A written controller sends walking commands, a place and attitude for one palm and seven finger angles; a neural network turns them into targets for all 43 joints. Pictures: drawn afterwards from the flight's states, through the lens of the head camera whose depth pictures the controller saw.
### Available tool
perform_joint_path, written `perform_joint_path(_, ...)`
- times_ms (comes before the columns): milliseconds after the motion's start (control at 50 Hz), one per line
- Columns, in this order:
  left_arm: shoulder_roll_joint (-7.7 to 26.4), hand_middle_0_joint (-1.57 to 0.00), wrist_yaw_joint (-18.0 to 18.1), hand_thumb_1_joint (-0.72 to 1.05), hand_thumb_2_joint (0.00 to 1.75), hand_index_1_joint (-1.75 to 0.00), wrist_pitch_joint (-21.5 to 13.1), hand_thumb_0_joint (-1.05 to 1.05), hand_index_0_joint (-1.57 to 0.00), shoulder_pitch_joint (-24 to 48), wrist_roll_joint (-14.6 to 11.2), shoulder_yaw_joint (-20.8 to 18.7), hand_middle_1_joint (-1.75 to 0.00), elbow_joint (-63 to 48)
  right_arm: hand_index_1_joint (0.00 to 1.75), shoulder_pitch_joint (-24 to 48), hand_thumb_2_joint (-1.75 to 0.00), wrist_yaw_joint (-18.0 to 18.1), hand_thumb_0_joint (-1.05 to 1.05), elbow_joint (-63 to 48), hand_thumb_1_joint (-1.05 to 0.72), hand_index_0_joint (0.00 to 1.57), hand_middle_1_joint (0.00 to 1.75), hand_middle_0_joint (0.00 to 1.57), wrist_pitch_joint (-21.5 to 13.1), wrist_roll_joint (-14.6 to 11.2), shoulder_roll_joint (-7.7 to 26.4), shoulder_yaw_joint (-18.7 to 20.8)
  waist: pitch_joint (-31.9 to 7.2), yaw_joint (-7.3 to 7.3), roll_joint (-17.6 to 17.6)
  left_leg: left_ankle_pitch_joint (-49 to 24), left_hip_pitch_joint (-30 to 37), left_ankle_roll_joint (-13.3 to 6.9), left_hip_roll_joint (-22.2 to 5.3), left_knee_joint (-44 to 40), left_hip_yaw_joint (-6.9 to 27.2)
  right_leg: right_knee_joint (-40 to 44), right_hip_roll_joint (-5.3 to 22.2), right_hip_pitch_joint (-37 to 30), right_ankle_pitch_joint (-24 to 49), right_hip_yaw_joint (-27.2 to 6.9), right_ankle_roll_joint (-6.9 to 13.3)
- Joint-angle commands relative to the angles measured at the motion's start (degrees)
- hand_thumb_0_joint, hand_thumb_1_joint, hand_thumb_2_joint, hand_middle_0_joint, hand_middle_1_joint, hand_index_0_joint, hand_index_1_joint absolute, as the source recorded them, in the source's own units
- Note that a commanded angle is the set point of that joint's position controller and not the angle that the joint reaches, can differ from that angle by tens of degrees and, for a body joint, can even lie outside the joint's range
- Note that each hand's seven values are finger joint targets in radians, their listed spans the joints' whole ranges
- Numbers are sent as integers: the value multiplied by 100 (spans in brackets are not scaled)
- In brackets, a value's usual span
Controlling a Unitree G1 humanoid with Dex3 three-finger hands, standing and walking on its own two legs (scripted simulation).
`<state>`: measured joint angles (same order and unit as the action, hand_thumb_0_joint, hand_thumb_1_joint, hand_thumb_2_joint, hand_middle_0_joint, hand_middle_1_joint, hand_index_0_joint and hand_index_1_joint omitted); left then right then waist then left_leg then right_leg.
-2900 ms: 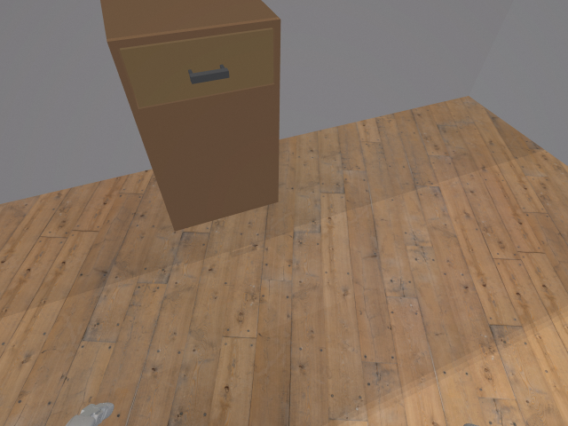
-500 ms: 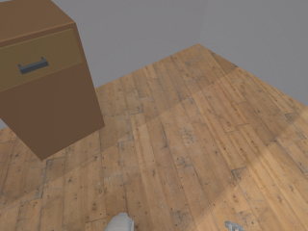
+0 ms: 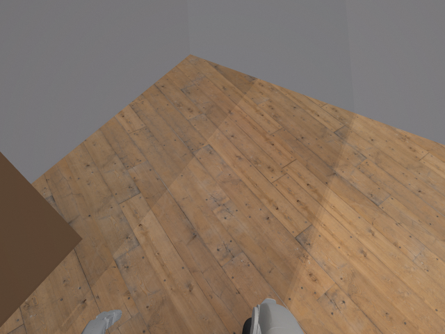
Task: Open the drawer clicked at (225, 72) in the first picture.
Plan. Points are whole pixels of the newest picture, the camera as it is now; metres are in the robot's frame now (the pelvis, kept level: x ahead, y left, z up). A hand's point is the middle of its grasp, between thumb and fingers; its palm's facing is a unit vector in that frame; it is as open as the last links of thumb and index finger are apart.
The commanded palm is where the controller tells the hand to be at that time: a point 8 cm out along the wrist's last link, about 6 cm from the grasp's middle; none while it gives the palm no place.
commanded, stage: walk to a spot facing it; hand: left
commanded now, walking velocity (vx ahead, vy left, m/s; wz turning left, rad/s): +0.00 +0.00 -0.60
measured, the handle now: out of the picture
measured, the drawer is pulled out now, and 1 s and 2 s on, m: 0.00 0.00 0.00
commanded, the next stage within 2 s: turn to face it in 0.14 s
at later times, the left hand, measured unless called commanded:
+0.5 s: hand (148, 290) +0.23 +0.16 -0.17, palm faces -0.06 -0.98 -0.20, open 7.3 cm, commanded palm none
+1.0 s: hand (131, 302) +0.20 +0.19 -0.16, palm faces +0.17 -0.94 -0.28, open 7.4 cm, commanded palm none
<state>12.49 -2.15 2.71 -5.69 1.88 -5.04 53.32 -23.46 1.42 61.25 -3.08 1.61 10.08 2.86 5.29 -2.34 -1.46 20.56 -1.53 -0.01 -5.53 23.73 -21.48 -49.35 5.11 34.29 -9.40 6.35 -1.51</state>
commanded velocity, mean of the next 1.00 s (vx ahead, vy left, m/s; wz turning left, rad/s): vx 0.00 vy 0.00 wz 0.35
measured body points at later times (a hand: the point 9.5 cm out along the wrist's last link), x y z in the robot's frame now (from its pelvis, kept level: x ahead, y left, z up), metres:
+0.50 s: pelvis +0.12 -0.01 -0.01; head +0.12 +0.00 +0.44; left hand +0.23 +0.21 -0.15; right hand +0.16 -0.25 -0.15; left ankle +0.14 +0.12 -0.72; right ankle +0.13 -0.10 -0.74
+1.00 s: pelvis +0.12 -0.03 -0.01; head +0.17 -0.04 +0.44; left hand +0.19 +0.24 -0.14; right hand +0.17 -0.28 -0.16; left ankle +0.14 +0.11 -0.74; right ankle +0.12 -0.16 -0.74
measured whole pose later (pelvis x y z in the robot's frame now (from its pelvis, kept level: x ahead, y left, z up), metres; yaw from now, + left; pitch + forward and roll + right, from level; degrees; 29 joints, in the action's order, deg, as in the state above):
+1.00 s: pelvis +0.12 -0.03 -0.01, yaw +8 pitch +2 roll +0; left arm 12.6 1.3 1.7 -7.0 -0.1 -3.9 52.4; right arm -14.4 -0.1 55.4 2.7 1.1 12.4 4.7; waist 3.9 -2.0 1.7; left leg 12.8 -20.8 1.2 2.1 31.7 6.8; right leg -30.5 1.8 15.0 -18.0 1.2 -3.7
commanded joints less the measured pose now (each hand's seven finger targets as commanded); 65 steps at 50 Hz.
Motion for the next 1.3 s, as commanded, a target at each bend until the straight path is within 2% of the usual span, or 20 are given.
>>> perform_joint_path(0,83,-20,-16,90,90,-30,-172,0,-20,197,-25,40,-30,-471,30,-104,-90,33,0,-353,-90,20,30,20,-19,-8,935,173,-123,75,988,-4823,246,-526,-1563,81,429,800,-288,-366,-279,215,207)
perform_joint_path(60,523,-20,36,90,90,-30,-336,0,-20,-1035,12,-76,-30,-170,30,107,-90,-5,0,-544,-90,20,30,20,33,-71,1119,228,-1021,724,772,-4936,-190,-148,-1392,2298,245,1886,-551,-2475,240,305,419)
perform_joint_path(80,1144,-20,100,90,90,-30,-430,0,-20,-1604,31,-193,-30,-33,30,-48,-90,-78,0,-685,-90,20,30,20,76,-155,898,172,-1677,926,-502,-2096,-1912,176,-919,4009,226,1936,600,-4297,2341,-1096,873)
perform_joint_path(100,1628,-20,189,90,90,-30,-441,0,-20,-1990,-111,-299,-30,44,30,7,-90,-33,0,-888,-90,20,30,20,75,-171,579,118,-2345,898,-1317,1692,-3257,512,71,5866,807,1977,2036,-5077,5361,-3365,1701)
perform_joint_path(120,1601,-20,288,90,90,-30,-377,0,-20,-1857,-202,-294,-30,-13,30,345,-90,51,0,-988,-90,20,30,20,132,-191,688,134,-2283,902,-672,1565,-3219,397,-159,5929,1805,2185,2029,-4720,5127,-2918,1937)
perform_joint_path(200,924,-20,388,90,90,-30,-302,0,-20,-315,-150,-91,-30,-432,30,620,-90,21,0,-869,-90,20,30,20,403,-51,542,117,-854,164,-27,293,-2735,469,-473,5041,1989,2938,1048,-2023,2296,-1857,1220)
perform_joint_path(260,720,-20,378,90,90,-30,-334,0,-20,-147,-76,-7,-30,-414,30,103,-90,12,0,-621,-90,20,30,20,524,-12,393,57,-865,-108,-282,-19,-2415,415,-267,4555,1945,3165,756,-1499,1465,-1365,1084)
perform_joint_path(480,597,-20,407,90,90,-30,-294,0,-20,-689,-83,63,-30,-20,30,690,-90,-94,0,-632,-90,20,30,20,345,-90,318,-47,-520,200,-447,-570,-1297,212,127,796,1775,2681,898,-1940,571,-867,822)
perform_joint_path(500,525,-20,411,90,90,-30,-253,0,-20,-769,-121,62,-30,-55,30,545,-90,-108,0,-611,-90,20,30,20,326,-87,473,-21,-526,173,88,-1128,-929,122,-55,251,2044,2243,785,-1664,209,-654,585)
perform_joint_path(540,181,-20,389,90,90,-30,-194,0,-20,-799,-151,102,-30,-241,30,540,-90,-95,0,-747,-90,20,30,20,339,-1,1108,105,-186,201,1956,-2953,-1186,-801,-1639,-712,4130,562,-238,-847,-1877,104,-73)
perform_joint_path(560,283,-20,390,90,90,-30,-183,0,-20,-608,-114,74,-30,-287,30,613,-90,-37,0,-748,-90,20,30,20,354,32,1106,123,-60,150,1661,-3024,-1391,-1121,-1697,-908,4286,-358,-239,-764,-2280,-234,-77)
perform_joint_path(680,341,-20,320,90,90,-30,-189,0,-20,-459,-115,-11,-30,-226,30,709,-90,28,0,-825,-90,20,30,20,278,-38,1059,174,-884,154,743,-4046,-250,-939,-888,-303,3315,-1226,-156,-231,-1446,-572,-239)
perform_joint_path(800,283,-20,337,90,90,-30,-161,0,-20,-51,-162,4,-30,-439,30,485,-90,-10,0,-800,-90,20,30,20,344,-18,1235,319,-1093,-97,1075,-3994,-26,-1038,-826,-123,3752,-243,-253,-487,-1763,-600,-351)
perform_joint_path(920,421,-20,363,90,90,-30,-202,0,-20,-591,-221,0,-30,-356,30,1021,-90,-71,0,-1021,-90,20,30,20,438,-40,1377,427,-1213,202,1242,-3397,-1021,-748,-462,215,4055,1784,-512,-2079,-904,-458,-263)
perform_joint_path(940,542,-20,384,90,90,-30,-241,0,-20,-848,-214,-30,-30,-304,30,1150,-90,-89,0,-1080,-90,20,30,20,452,-72,1318,429,-1262,364,971,-2733,-1506,-514,-254,452,3971,2643,-387,-2790,-280,-483,-239)
perform_joint_path(960,944,-20,421,90,90,-30,-294,0,-20,-1054,-141,-107,-30,-272,30,1124,-90,-132,0,-1149,-90,20,30,20,454,-126,1026,399,-1343,454,4,-1287,-2535,-115,201,1116,3487,3226,557,-3778,-191,-1225,3)
perform_joint_path(980,1538,-20,458,90,90,-30,-321,0,-20,-1063,-47,-207,-30,-334,30,1169,-90,-147,0,-1346,-90,20,30,20,457,-112,668,330,-1150,519,-1701,1166,-3616,334,1004,2527,2362,3404,2164,-3956,612,-2729,646)
perform_joint_path(1000,1464,-20,463,90,90,-30,-280,0,-20,-983,-92,-156,-30,-420,30,1346,-90,-135,0,-1356,-90,20,30,20,485,-42,981,396,-1007,542,-1209,1440,-3383,247,653,3612,2582,3312,2480,-3062,821,-2577,1034)
perform_joint_path(1080,807,-20,435,90,90,-30,-299,0,-20,-17,-83,37,-30,-659,30,1066,-90,-279,0,-1025,-90,20,30,20,634,-20,871,403,-151,-21,-920,154,-3326,386,331,4758,2304,3135,1315,-2161,816,-881,665)
perform_joint_path(1280,1200,-20,410,90,90,-30,-262,0,-20,-863,-5,-43,-30,-525,30,2036,-90,-340,0,-1405,-90,20,30,20,612,-76,803,241,-273,471,-1026,458,-2628,447,274,2657,1640,2717,1630,-2771,1775,-231,829)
